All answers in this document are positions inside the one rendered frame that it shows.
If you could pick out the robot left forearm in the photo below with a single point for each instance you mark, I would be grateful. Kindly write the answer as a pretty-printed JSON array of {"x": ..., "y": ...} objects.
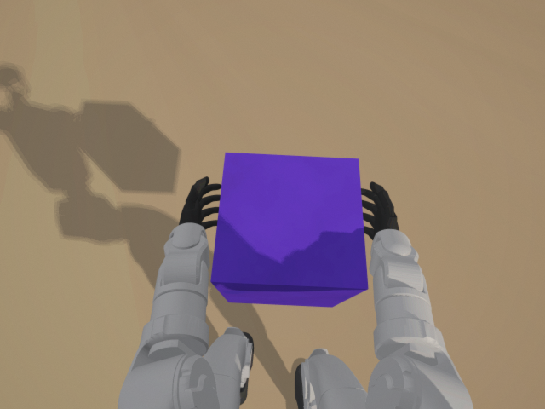
[{"x": 177, "y": 324}]

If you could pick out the carton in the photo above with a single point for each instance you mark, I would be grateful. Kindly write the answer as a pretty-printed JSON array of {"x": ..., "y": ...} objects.
[{"x": 290, "y": 230}]

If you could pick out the left robot upper arm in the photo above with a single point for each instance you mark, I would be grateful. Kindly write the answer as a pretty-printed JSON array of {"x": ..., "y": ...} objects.
[{"x": 185, "y": 381}]

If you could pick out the robot left hand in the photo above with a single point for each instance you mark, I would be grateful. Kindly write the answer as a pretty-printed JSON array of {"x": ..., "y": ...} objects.
[{"x": 192, "y": 210}]

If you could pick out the right robot shin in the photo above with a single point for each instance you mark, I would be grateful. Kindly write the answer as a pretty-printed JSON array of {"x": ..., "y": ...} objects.
[{"x": 312, "y": 405}]

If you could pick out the left robot thigh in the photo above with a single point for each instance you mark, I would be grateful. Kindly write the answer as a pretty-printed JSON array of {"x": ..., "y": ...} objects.
[{"x": 229, "y": 357}]

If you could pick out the robot right hand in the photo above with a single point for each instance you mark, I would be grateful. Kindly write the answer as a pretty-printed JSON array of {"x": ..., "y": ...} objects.
[{"x": 383, "y": 210}]

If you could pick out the robot right forearm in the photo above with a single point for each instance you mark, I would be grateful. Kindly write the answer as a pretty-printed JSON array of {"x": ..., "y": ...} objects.
[{"x": 403, "y": 309}]

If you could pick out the right robot upper arm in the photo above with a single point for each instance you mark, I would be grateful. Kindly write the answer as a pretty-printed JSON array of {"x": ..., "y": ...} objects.
[{"x": 401, "y": 382}]

